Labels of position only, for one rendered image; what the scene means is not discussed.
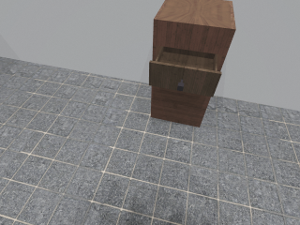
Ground handle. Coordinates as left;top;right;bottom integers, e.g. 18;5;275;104
177;79;184;91

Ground drawer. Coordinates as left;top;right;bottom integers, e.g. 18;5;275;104
149;46;222;98

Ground cabinet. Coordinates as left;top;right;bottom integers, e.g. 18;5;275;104
150;0;236;128

